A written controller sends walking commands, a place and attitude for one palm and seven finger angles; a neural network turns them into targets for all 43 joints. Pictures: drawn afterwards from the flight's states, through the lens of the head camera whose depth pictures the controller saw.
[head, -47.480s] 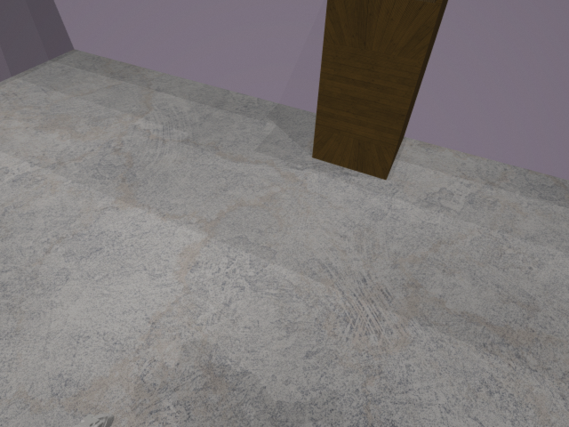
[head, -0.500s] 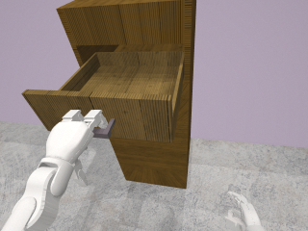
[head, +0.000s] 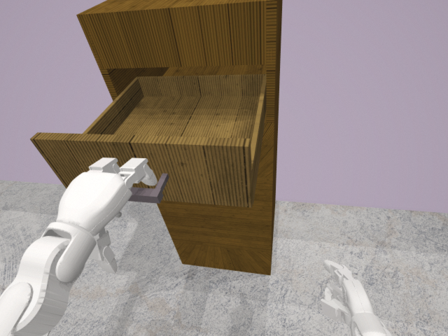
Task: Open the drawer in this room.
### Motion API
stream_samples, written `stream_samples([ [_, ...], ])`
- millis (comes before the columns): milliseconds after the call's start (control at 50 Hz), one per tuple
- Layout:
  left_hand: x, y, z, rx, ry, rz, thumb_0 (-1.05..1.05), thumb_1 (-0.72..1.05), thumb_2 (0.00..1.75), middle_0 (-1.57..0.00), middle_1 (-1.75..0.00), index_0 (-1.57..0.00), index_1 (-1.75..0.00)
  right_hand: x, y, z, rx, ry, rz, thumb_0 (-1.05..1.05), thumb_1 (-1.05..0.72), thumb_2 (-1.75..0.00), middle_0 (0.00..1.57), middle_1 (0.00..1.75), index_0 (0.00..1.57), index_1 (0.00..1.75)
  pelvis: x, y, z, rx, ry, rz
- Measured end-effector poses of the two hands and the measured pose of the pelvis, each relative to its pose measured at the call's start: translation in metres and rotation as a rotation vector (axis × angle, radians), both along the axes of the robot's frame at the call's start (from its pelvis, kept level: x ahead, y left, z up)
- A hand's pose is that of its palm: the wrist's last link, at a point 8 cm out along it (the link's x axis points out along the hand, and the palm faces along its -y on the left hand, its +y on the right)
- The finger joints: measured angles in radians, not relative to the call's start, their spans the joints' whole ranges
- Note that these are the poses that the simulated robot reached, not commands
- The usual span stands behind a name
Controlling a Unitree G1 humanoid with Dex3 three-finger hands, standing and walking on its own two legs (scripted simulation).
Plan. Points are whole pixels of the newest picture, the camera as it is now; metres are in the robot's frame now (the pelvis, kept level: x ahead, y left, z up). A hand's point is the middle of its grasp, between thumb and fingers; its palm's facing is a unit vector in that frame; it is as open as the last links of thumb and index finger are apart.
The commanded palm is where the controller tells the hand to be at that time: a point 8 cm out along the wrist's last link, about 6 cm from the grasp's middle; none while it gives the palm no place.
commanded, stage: lift the hand off the handle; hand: left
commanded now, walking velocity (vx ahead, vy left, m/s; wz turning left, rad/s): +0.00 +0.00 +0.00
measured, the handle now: (136, 185) +0.30 +0.20 +0.16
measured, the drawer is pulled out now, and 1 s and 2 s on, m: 0.29 0.29 0.29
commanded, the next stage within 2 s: draw the hand back to the body in 0.84 s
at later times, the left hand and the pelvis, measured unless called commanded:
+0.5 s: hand (102, 147) +0.27 +0.20 +0.26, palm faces +0.31 -0.04 -0.95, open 13.9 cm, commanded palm +0.21 +0.20 +0.32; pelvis +0.02 +0.00 +0.00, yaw +0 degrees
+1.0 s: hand (101, 129) +0.28 +0.20 +0.29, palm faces +0.34 -0.06 -0.94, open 13.9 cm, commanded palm +0.21 +0.21 +0.35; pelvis +0.01 -0.01 -0.01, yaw +0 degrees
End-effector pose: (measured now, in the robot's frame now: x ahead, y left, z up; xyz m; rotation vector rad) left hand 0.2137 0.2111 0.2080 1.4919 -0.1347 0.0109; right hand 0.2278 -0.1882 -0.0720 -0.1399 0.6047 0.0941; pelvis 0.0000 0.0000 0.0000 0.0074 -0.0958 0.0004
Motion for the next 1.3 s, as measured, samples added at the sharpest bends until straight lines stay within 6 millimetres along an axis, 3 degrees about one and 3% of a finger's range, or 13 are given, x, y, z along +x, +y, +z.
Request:
stream_samples([
  [80,-0.006,-0.001,0.036,0.008,-0.164,-0.014,0.0,-0.49,0.3,-0.35,-1.18,-0.33,-1.17,0.006,0.001,-0.003,-0.006,0.019,0.015,0.01,-0.9,-0.9,0.2,0.3,0.2,0.3,0.005,0.002,0.0,-0.004,0.009,0.006],
  [160,0.003,0.009,0.063,-0.008,-0.25,0.069,0.0,-0.5,0.3,-0.34,-1.19,-0.32,-1.19,0.012,0.005,-0.008,0.007,0.06,0.036,0.01,-0.9,-0.9,0.2,0.3,0.2,0.3,0.007,0.003,0.001,-0.001,0.018,0.012],
  [240,0.017,0.011,0.068,-0.036,-0.221,0.112,0.0,-0.5,0.3,-0.32,-1.2,-0.32,-1.2,0.019,0.01,-0.006,0.031,0.061,0.044,0.01,-0.9,-0.9,0.2,0.3,0.2,0.3,0.009,0.004,0.001,0.002,0.027,0.009],
  [380,0.023,-0.017,0.074,0.01,-0.174,0.004,-0.01,-0.5,0.3,-0.32,-1.2,-0.32,-1.2,0.033,0.015,0.003,0.054,0.029,0.055,0.01,-0.9,-0.9,0.2,0.3,0.2,0.3,0.015,0.004,-0.001,0.005,0.034,-0.003],
  [500,0.022,-0.007,0.1,0.036,-0.223,0.048,0.0,-0.5,0.3,-0.32,-1.2,-0.32,-1.2,0.039,0.014,0.004,0.066,0.029,0.069,0.01,-0.9,-0.9,0.2,0.3,0.2,0.3,0.017,0.001,-0.001,0.005,0.04,0.0],
  [580,0.019,-0.005,0.111,0.004,-0.247,0.076,0.0,-0.5,0.3,-0.32,-1.2,-0.32,-1.2,0.039,0.01,0.002,0.066,0.03,0.074,0.01,-0.9,-0.9,0.2,0.3,0.2,0.3,0.016,0.0,-0.002,0.004,0.045,0.005],
  [760,0.022,-0.022,0.124,0.035,-0.285,0.01,0.0,-0.5,0.3,-0.32,-1.2,-0.32,-1.21,0.032,0.004,-0.002,0.051,0.042,0.072,0.01,-0.9,-0.9,0.2,0.3,0.2,0.3,0.011,-0.006,-0.004,0.006,0.044,0.007],
  [840,0.027,-0.016,0.139,0.043,-0.314,0.043,0.0,-0.5,0.3,-0.32,-1.2,-0.32,-1.21,0.026,0.0,-0.005,0.067,0.051,0.062,0.01,-0.9,-0.9,0.2,0.3,0.2,0.3,0.009,-0.008,-0.005,0.007,0.049,0.003],
  [940,0.029,-0.008,0.135,0.013,-0.286,0.086,0.0,-0.5,0.3,-0.32,-1.2,-0.32,-1.21,0.017,-0.007,-0.009,0.075,0.059,0.047,0.01,-0.9,-0.9,0.2,0.3,0.2,0.3,0.007,-0.01,-0.006,0.009,0.055,-0.001],
  [1080,0.023,-0.017,0.114,0.031,-0.224,0.038,0.0,-0.5,0.3,-0.32,-1.2,-0.32,-1.21,0.009,-0.017,-0.014,0.037,0.062,0.025,0.01,-0.9,-0.9,0.2,0.3,0.2,0.3,0.005,-0.01,-0.008,0.009,0.05,-0.002],
  [1160,0.017,-0.015,0.117,0.063,-0.234,0.03,0.0,-0.5,0.3,-0.32,-1.2,-0.32,-1.21,0.009,-0.019,-0.014,0.027,0.058,0.018,0.01,-0.9,-0.9,0.2,0.3,0.2,0.3,0.004,-0.01,-0.009,0.009,0.048,-0.001],
  [1300,0.012,0.008,0.126,0.053,-0.25,0.109,0.0,-0.5,0.3,-0.32,-1.2,-0.32,-1.21,0.009,-0.014,-0.012,0.034,0.042,0.027,0.01,-0.9,-0.9,0.2,0.3,0.2,0.3,0.002,-0.009,-0.009,0.005,0.052,0.006],
])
